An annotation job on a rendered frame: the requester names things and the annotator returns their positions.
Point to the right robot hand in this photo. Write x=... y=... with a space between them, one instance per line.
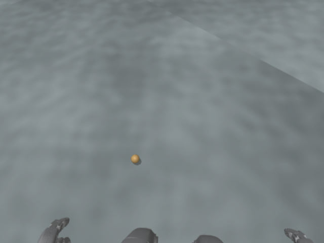
x=297 y=236

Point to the ball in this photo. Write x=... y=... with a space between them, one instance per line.
x=135 y=158

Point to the left robot hand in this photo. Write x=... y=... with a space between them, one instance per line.
x=50 y=235

